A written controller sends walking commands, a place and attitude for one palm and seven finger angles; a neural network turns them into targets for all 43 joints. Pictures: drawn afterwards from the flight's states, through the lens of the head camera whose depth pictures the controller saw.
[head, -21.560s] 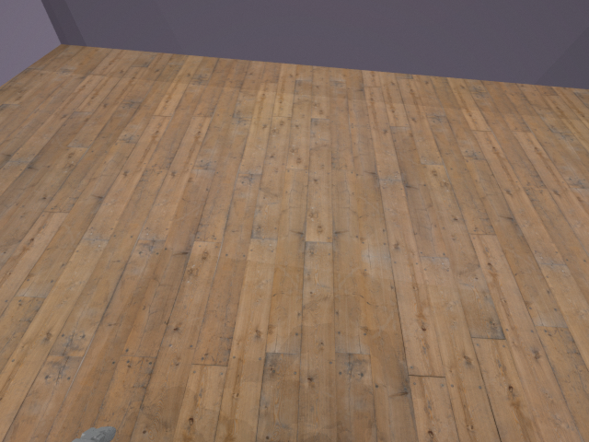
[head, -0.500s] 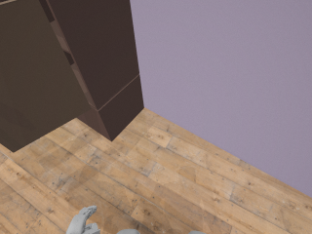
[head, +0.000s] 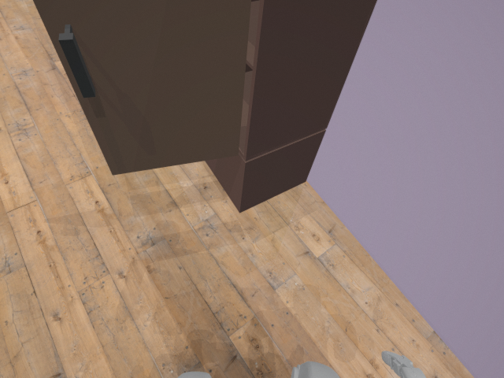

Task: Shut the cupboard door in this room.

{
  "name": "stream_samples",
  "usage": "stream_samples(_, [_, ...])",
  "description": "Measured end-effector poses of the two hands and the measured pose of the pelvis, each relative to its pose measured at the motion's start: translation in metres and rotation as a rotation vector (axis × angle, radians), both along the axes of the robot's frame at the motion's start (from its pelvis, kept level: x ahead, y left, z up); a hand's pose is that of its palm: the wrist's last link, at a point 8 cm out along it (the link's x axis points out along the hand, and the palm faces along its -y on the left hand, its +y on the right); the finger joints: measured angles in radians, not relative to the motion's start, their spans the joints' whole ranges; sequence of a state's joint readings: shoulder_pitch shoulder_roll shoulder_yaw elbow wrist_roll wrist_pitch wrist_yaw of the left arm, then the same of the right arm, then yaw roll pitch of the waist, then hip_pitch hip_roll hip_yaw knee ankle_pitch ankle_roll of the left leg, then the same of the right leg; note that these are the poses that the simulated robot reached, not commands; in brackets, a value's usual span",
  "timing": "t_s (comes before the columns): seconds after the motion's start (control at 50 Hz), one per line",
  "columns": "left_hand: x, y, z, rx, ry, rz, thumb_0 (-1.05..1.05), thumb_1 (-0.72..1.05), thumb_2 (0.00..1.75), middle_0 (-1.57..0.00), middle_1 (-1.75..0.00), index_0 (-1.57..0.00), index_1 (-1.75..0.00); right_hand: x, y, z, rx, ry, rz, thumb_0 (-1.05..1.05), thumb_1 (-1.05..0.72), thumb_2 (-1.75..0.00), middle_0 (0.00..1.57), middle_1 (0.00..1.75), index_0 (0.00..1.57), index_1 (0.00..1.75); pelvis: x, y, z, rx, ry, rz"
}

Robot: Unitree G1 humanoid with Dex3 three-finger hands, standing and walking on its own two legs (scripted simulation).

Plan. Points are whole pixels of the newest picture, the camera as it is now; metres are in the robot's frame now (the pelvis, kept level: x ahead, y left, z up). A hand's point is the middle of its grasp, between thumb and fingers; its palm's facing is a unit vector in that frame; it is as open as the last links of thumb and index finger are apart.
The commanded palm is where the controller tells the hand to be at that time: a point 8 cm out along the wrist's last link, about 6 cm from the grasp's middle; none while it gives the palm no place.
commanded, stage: turn to face it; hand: left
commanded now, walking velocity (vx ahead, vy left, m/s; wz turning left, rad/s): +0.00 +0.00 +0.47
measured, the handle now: (79, 61) +0.67 +0.45 +0.06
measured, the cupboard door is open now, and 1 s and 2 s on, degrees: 75 75 75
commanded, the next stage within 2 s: take the last steps up to it in 0.46 s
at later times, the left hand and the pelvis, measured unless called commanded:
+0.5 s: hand out of the picture +0.05 +0.14 -0.14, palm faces +0.22 -0.93 -0.28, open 7.4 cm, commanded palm none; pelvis -0.01 -0.06 +0.00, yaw +13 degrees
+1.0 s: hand out of the picture -0.15 +0.16 -0.17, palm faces +0.41 -0.89 -0.19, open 7.4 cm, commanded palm none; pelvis -0.03 -0.01 +0.01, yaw +19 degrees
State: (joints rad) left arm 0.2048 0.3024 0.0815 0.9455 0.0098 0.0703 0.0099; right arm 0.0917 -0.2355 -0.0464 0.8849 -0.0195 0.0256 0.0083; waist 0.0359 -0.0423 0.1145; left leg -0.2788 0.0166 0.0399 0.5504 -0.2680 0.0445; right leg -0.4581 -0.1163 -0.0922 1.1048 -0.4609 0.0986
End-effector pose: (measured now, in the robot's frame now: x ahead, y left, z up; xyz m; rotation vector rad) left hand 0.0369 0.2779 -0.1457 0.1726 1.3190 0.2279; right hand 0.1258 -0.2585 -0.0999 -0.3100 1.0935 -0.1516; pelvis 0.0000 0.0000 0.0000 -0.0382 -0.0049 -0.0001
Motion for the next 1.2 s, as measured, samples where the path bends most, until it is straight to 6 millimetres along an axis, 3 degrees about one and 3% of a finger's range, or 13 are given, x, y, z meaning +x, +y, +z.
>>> stream_samples(0.18, [0.020,-0.008,0.019,0.018,-0.102,0.033,0.01,0.91,0.90,-0.19,-0.30,-0.20,-0.30,-0.011,0.019,-0.013,0.077,0.059,0.030,0.01,-0.90,-0.90,0.21,0.30,0.20,0.30,0.002,-0.005,0.006,0.016,0.001,0.079])
stream_samples(0.3, [0.036,-0.037,0.028,0.033,-0.173,0.037,0.01,0.91,0.90,-0.20,-0.30,-0.20,-0.30,-0.037,0.002,-0.034,0.116,0.134,0.021,0.01,-0.90,-0.90,0.21,0.30,0.20,0.30,-0.002,-0.027,0.002,0.037,-0.003,0.131])
stream_samples(0.38, [0.031,-0.062,0.031,0.057,-0.217,0.045,0.01,0.91,0.90,-0.20,-0.30,-0.20,-0.30,-0.049,-0.021,-0.052,0.139,0.176,0.018,0.01,-0.90,-0.90,0.21,0.30,0.20,0.30,-0.005,-0.048,-0.006,0.052,-0.010,0.165])
stream_samples(0.54, [-0.025,-0.096,0.039,0.050,-0.158,0.136,0.01,0.90,0.90,-0.20,-0.30,-0.20,-0.30,-0.056,-0.051,-0.050,0.122,0.235,0.062,0.01,-0.91,-0.90,0.20,0.30,0.20,0.30,-0.015,-0.067,0.004,0.080,-0.021,0.241])
stream_samples(0.66, [-0.077,-0.106,0.032,0.021,-0.095,0.230,0.01,0.90,0.90,-0.20,-0.30,-0.20,-0.30,-0.055,-0.053,-0.043,0.084,0.273,0.133,0.01,-0.91,-0.90,0.20,0.30,0.20,0.30,-0.023,-0.070,0.007,0.080,-0.005,0.284])
stream_samples(0.76, [-0.136,-0.107,0.022,-0.016,-0.010,0.322,0.01,0.90,0.90,-0.20,-0.30,-0.20,-0.30,-0.037,-0.030,-0.034,0.063,0.250,0.221,0.01,-0.91,-0.90,0.20,0.30,0.20,0.30,-0.030,-0.059,0.008,0.067,0.008,0.314])
stream_samples(0.86, [-0.199,-0.100,0.006,-0.066,0.110,0.409,0.01,0.90,0.90,-0.20,-0.30,-0.20,-0.30,-0.010,0.013,-0.026,0.054,0.141,0.299,0.01,-0.91,-0.90,0.20,0.30,0.20,0.30,-0.037,-0.035,0.002,0.035,0.008,0.333])
stream_samples(0.92, [-0.219,-0.091,-0.001,-0.094,0.183,0.421,0.01,0.90,0.90,-0.20,-0.30,-0.20,-0.30,-0.009,0.036,-0.022,0.061,0.089,0.303,0.01,-0.91,-0.90,0.20,0.30,0.20,0.30,-0.036,-0.021,0.000,0.034,-0.012,0.329])
stream_samples(0.98, [-0.211,-0.080,0.002,-0.111,0.188,0.411,0.01,0.91,0.90,-0.20,-0.30,-0.20,-0.30,-0.022,0.049,-0.020,0.068,0.101,0.279,0.01,-0.91,-0.90,0.20,0.30,0.20,0.30,-0.029,-0.009,0.005,0.026,-0.023,0.336])
stream_samples(1.04, [-0.186,-0.066,0.004,-0.110,0.139,0.394,0.01,0.91,0.90,-0.19,-0.30,-0.20,-0.30,-0.038,0.049,-0.021,0.056,0.160,0.249,0.00,-0.93,-0.90,0.21,0.30,0.20,0.30,-0.020,0.000,0.008,0.028,-0.026,0.337])
stream_samples(1.12, [-0.135,-0.049,0.004,-0.097,0.066,0.364,0.01,0.91,0.90,-0.19,-0.30,-0.20,-0.30,-0.063,0.046,-0.028,0.055,0.264,0.200,0.00,-0.93,-0.90,0.21,0.30,0.20,0.30,-0.001,0.008,0.007,0.042,-0.020,0.329])
stream_samples(1.2, [-0.070,-0.035,0.003,-0.083,-0.002,0.315,0.01,0.91,0.90,-0.19,-0.30,-0.19,-0.30,-0.085,0.045,-0.034,0.064,0.371,0.137,0.01,-0.92,-0.90,0.21,0.30,0.20,0.30,0.025,0.011,0.003,0.052,-0.011,0.320])
